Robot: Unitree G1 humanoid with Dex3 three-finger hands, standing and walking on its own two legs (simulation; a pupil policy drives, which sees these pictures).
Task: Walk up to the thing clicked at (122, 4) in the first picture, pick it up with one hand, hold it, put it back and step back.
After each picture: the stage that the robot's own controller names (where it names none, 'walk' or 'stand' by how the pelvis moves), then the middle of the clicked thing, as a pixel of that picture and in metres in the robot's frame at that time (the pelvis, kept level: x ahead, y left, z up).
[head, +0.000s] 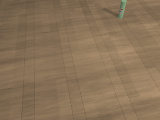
stand; (122, 9) +1.91 -0.53 -0.66
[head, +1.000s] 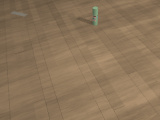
walk; (95, 16) +1.82 -0.05 -0.63
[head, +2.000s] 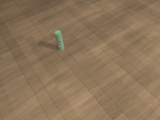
walk; (59, 41) +1.22 +0.31 -0.65
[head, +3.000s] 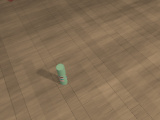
walk; (62, 75) +0.77 +0.25 -0.65
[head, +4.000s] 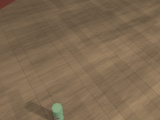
walk; (58, 114) +0.44 +0.16 -0.63
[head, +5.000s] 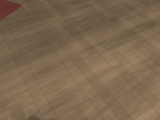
stand; out of the picture +0.33 +0.17 -0.65
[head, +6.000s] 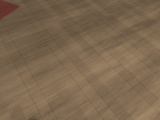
stand; out of the picture +0.32 +0.17 -0.66
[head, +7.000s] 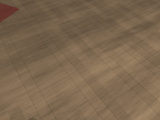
stand; out of the picture +0.33 +0.17 -0.66
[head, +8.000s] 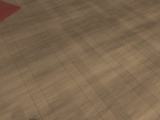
stand; out of the picture +0.32 +0.16 -0.66
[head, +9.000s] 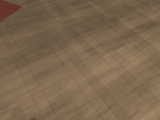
stand; out of the picture +0.32 +0.16 -0.66
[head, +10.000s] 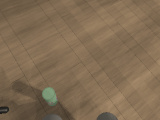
go down; (50, 97) +0.36 +0.16 -0.52
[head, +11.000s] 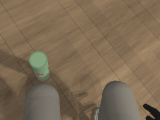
go down; (41, 68) +0.42 +0.18 -0.29
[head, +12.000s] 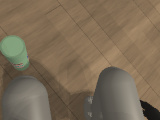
close in; (17, 56) +0.41 +0.19 -0.21
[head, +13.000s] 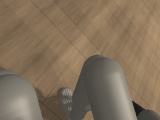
close; out of the picture +0.41 +0.22 -0.16
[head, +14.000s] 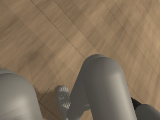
lift; out of the picture +0.40 +0.23 -0.16
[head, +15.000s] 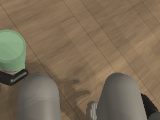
lift; (11, 60) +0.34 +0.24 -0.04
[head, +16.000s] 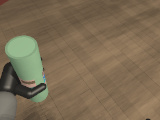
hold; (31, 75) +0.32 +0.16 +0.10
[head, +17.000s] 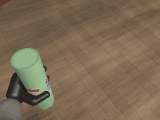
hold; (37, 83) +0.31 +0.16 +0.05
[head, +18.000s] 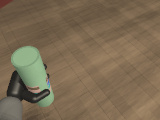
crouch; (37, 81) +0.31 +0.16 +0.05
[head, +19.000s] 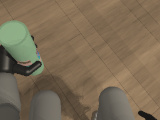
crouch; (26, 54) +0.40 +0.18 -0.03
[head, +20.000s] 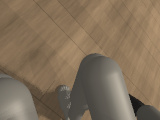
lower; out of the picture +0.42 +0.25 -0.16
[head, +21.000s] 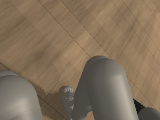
lower; out of the picture +0.41 +0.25 -0.15
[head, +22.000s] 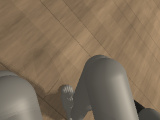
lower; out of the picture +0.41 +0.26 -0.16
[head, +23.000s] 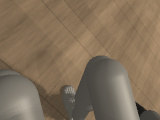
lower; out of the picture +0.41 +0.25 -0.15
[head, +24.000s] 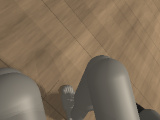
loosen; out of the picture +0.39 +0.23 -0.16
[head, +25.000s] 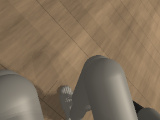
withdraw; out of the picture +0.39 +0.23 -0.17
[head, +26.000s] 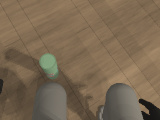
walk; (50, 68) +0.41 +0.17 -0.33
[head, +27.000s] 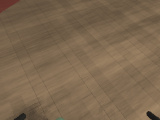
stand; out of the picture +0.33 +0.14 -0.59
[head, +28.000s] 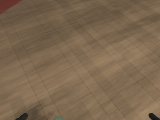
stand; out of the picture +0.34 +0.16 -0.60
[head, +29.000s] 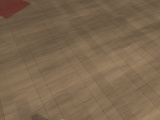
stand; out of the picture +0.34 +0.14 -0.64
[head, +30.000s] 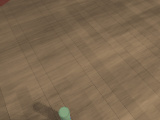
walk; (65, 117) +0.37 +0.13 -0.64
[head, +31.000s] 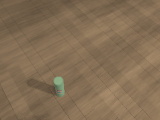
walk; (59, 87) +0.54 +0.16 -0.64
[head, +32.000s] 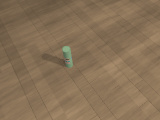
walk; (67, 57) +0.87 +0.20 -0.63
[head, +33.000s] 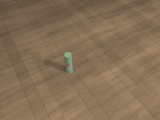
stand; (68, 63) +0.95 +0.16 -0.65
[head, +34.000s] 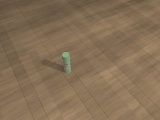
stand; (66, 63) +0.95 +0.17 -0.66
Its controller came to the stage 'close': yes
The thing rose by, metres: 0.70
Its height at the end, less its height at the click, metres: +0.00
